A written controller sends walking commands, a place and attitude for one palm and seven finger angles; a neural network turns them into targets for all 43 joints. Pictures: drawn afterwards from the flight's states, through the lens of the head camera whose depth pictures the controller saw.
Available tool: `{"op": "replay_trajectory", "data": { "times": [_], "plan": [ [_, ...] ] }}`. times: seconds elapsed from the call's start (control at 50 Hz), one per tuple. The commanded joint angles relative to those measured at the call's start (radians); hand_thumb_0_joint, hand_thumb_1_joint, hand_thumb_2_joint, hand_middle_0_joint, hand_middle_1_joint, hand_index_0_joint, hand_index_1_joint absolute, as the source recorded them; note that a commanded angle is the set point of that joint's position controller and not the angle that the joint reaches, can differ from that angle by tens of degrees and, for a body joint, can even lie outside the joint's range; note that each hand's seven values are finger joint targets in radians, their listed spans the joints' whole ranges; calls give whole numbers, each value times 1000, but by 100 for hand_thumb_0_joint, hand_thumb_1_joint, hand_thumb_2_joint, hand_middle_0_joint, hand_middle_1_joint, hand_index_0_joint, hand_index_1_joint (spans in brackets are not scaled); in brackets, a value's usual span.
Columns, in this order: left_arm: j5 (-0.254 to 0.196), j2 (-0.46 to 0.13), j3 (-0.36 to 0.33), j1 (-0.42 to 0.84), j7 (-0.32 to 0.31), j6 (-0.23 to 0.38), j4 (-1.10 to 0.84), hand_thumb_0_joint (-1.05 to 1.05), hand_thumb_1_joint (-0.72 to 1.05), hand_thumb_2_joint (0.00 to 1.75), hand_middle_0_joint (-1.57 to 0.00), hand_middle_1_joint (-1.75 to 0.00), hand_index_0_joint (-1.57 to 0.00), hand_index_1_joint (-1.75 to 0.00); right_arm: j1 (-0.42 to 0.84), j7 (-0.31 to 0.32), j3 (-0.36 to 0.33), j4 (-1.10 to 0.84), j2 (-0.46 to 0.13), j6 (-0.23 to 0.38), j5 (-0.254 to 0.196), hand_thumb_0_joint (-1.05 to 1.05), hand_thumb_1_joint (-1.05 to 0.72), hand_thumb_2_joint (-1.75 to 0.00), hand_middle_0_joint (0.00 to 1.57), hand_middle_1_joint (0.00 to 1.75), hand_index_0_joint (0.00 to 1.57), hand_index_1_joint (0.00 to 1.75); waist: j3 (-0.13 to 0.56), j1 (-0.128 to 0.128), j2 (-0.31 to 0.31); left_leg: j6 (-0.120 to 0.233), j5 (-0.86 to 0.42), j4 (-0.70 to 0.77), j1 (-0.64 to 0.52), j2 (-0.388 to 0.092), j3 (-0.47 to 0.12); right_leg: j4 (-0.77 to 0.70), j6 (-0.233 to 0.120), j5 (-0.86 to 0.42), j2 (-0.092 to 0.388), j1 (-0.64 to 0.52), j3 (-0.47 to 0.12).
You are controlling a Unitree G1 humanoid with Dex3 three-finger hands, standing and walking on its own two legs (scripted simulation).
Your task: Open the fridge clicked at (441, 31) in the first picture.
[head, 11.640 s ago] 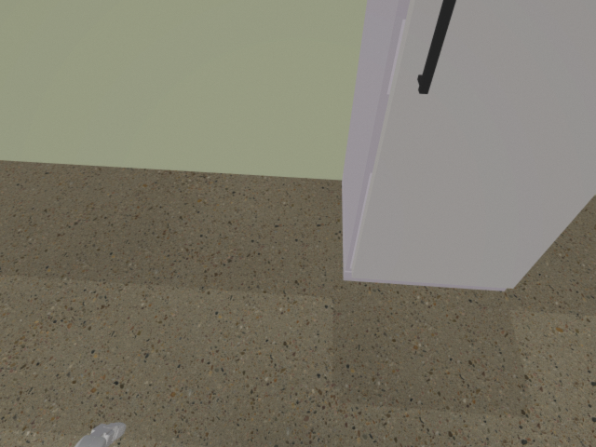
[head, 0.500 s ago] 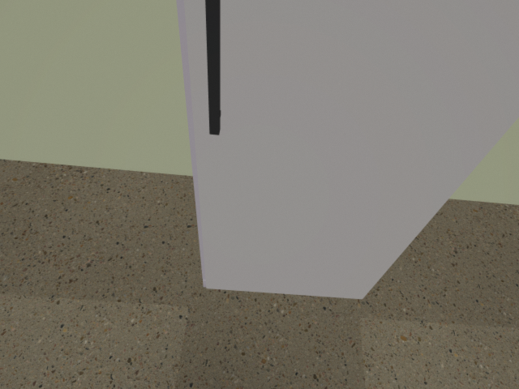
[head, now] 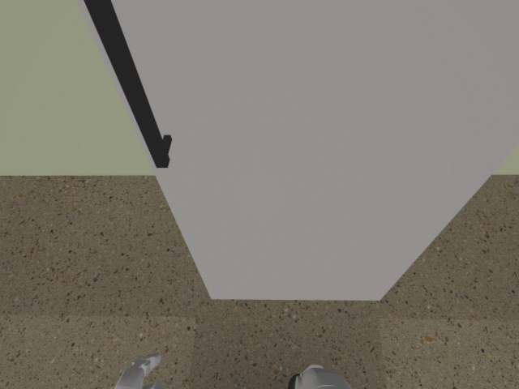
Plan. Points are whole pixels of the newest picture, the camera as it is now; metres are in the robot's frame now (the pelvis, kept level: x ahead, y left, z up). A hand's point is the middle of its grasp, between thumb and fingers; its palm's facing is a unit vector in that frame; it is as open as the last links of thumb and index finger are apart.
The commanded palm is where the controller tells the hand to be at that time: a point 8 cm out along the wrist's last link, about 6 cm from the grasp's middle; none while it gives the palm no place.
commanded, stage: come to a stop and stand still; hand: left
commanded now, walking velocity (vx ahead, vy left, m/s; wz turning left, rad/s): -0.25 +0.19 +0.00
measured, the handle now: (135, 73) +0.43 +0.15 +0.26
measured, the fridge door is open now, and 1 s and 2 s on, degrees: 0 0 0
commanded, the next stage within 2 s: look again from close up in 1.24 s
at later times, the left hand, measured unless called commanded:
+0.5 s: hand out of the picture -0.06 +0.22 -0.15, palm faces +0.10 -0.98 -0.19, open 7.4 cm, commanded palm none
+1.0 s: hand out of the picture -0.05 +0.14 -0.16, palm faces +0.05 -0.98 -0.18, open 7.2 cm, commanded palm none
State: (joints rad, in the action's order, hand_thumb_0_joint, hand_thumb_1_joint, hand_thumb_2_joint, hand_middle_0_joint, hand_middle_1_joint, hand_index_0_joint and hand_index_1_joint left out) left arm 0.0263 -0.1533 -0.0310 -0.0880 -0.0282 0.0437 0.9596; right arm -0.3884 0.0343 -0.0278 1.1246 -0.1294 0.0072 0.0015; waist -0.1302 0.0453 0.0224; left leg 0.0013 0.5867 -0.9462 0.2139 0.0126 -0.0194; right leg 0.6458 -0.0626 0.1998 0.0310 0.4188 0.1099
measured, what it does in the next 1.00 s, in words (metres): steps on the spot: left foot, then right foot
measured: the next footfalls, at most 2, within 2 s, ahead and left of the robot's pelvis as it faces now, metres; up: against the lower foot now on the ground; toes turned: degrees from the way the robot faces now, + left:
left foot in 0.32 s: -0.04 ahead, +0.10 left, +0.00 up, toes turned +2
right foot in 0.76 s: -0.03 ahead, -0.11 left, +0.00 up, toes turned -4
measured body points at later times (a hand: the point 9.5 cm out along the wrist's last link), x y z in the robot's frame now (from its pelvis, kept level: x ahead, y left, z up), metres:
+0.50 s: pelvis -0.06 +0.03 +0.03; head -0.07 +0.05 +0.48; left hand -0.06 +0.27 -0.14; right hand -0.06 -0.19 -0.12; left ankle -0.08 +0.12 -0.72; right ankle -0.04 -0.10 -0.64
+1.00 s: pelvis -0.05 -0.03 +0.02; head -0.06 -0.03 +0.47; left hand -0.06 +0.19 -0.15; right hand -0.09 -0.23 -0.15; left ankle -0.06 +0.11 -0.72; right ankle -0.07 -0.10 -0.72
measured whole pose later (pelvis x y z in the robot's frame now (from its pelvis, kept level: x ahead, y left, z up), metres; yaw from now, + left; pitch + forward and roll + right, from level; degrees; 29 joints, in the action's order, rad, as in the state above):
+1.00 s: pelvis -0.05 -0.03 +0.02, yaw +0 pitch -2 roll +0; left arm 0.01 -0.13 -0.01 -0.29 -0.04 0.01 1.13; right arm -0.35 0.04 0.00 1.16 -0.10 0.00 0.02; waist -0.01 0.01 0.00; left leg -0.04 0.26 -0.51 0.19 -0.08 0.07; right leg 0.50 -0.06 0.31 -0.03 0.16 0.10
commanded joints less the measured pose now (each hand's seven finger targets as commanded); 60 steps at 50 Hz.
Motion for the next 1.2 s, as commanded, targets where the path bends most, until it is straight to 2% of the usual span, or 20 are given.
{"op": "replay_trajectory", "data": {
  "times": [0.0,0.04,0.16,0.26,0.28,0.3,0.32,0.34,0.38,0.44,0.52,0.64,0.7,0.74,0.78,0.8,0.86,0.94,0.98,1.18],
  "plan": [
    [-6,-160,-45,-131,-29,-26,-21,0,90,90,-20,-30,-20,-30,-55,2,-32,-59,-60,-35,6,0,-90,-90,20,30,20,30,171,-49,-189,-23,-24,-311,179,-37,-31,-261,-182,-652,358,-147,-290],
    [0,-170,-53,-93,-33,-37,-45,0,90,90,-20,-30,-20,-30,-42,-10,-37,-71,-56,-53,12,0,-90,-90,20,30,20,30,187,-33,-105,-33,-79,-260,142,-33,-2,-287,-148,-463,320,-64,-229],
    [13,-205,-68,-79,-19,-61,-78,0,90,90,-20,-30,-20,-30,11,-34,-40,-125,-78,-63,26,0,-90,-90,20,30,20,30,169,-41,-181,-31,-167,-48,115,-26,62,-430,-92,236,276,30,-265],
    [9,-215,-71,-62,-16,-83,-79,0,90,90,-20,-30,-20,-30,-154,-36,-28,-99,-75,-39,16,0,-90,-90,20,30,20,30,188,31,-177,8,-197,459,-198,16,130,-422,8,413,195,130,-216],
    [1,-173,-57,-82,-11,-89,-75,0,90,90,-20,-30,-20,-30,-176,-30,-29,-92,-102,-34,22,0,-90,-90,20,30,20,30,170,30,-39,17,-165,595,-232,-18,93,-291,51,423,125,165,-143],
    [-13,-99,-42,-93,-6,-93,-83,0,90,90,-20,-30,-20,-30,-142,-23,-40,-112,-166,-27,36,0,-90,-90,20,30,20,30,100,30,251,83,97,799,-119,-227,-222,-8,100,368,-1,247,-35],
    [-14,-75,-37,-82,-4,-95,-88,0,90,90,-20,-30,-20,-30,-4,-9,-40,-173,-210,-28,39,0,-90,-90,20,30,20,30,-32,-6,323,135,179,906,175,-369,-362,197,88,256,-29,219,-85],
    [-6,-94,-44,-106,9,-93,-78,0,90,90,-20,-30,-20,-30,109,-6,-27,-203,-185,-20,42,0,-90,-90,20,30,20,30,-62,-69,244,163,128,924,284,-354,-317,285,66,162,5,156,-158],
    [6,-89,-49,-192,24,-84,-17,0,90,90,-20,-30,-20,-30,150,-2,-15,-194,-155,5,31,0,-90,-90,20,30,20,30,15,-101,121,114,-45,840,189,-252,-168,438,70,64,-33,123,-151],
    [7,-76,-41,-217,30,-63,20,0,90,90,-20,-30,-20,-30,50,3,-9,-155,-137,25,19,0,-90,-90,20,30,20,30,33,-65,34,136,-179,792,-9,-227,-110,531,73,39,-26,243,-118],
    [7,-69,-33,-177,28,-50,12,0,90,90,-20,-30,-20,-30,-102,10,-8,-89,-113,38,26,0,-90,-90,20,30,20,30,46,-6,56,173,-305,764,-161,-283,-175,455,79,102,17,299,-110],
    [-9,-17,-5,-167,19,-44,32,0,90,90,-20,-30,-20,-30,-109,14,-6,-41,-114,29,36,0,-90,-90,20,30,20,30,89,2,142,177,-637,675,-119,-284,-121,44,72,267,13,16,-53],
    [-13,-6,-7,-270,10,-29,89,0,90,90,-20,-30,-20,-30,-96,9,-7,-21,-103,20,22,0,-90,-90,20,30,20,30,147,-49,73,107,-535,581,-20,-217,-61,-235,73,35,-1,-229,-40],
    [-13,-78,-11,-342,-7,-13,128,0,90,90,-20,-30,-20,-30,-88,-2,9,-26,-25,23,5,0,-90,-90,20,30,20,30,187,-68,-113,23,-284,469,175,-118,43,-296,28,-130,166,-472,-220],
    [-14,-118,-9,-343,-6,-15,146,0,90,90,-20,-30,-20,-30,-53,-5,15,-34,2,18,11,0,-90,-90,20,30,20,30,116,-62,-153,-8,-134,382,163,-60,107,-323,-61,-211,280,-337,-278],
    [-15,-104,-10,-325,-7,-6,145,0,90,90,-20,-30,-20,-30,-37,-5,15,-26,5,5,16,0,-90,-90,20,30,20,30,101,-64,-259,-9,-134,337,144,-76,95,-339,-65,-267,232,-293,-277],
    [-17,-47,8,-279,-14,-7,148,0,90,90,-20,-30,-20,-30,-63,3,19,8,17,-3,11,0,-90,-90,20,30,20,30,45,-31,-177,-13,-227,372,77,-93,73,-315,-72,-368,198,-229,-212],
    [-24,-30,16,-266,-11,-12,144,0,90,90,-20,-30,-20,-30,-86,8,20,43,-1,6,14,0,-90,-90,20,30,20,30,31,-30,-8,-5,-512,530,-54,-134,51,-289,-2,-188,87,-162,-140],
    [-22,-44,12,-261,-11,-22,145,0,90,90,-20,-30,-20,-30,-43,7,21,36,-14,0,13,0,-90,-90,20,30,20,30,-16,-39,35,-14,-454,547,-14,-137,54,-328,13,-69,84,-153,-149],
    [-17,-39,17,-308,-9,-15,167,0,90,90,-20,-30,-20,-30,8,12,19,6,-40,5,11,0,-90,-90,20,30,20,30,41,-42,-20,-13,-447,583,-68,-137,56,-347,24,-124,85,-209,-152]
  ]
}}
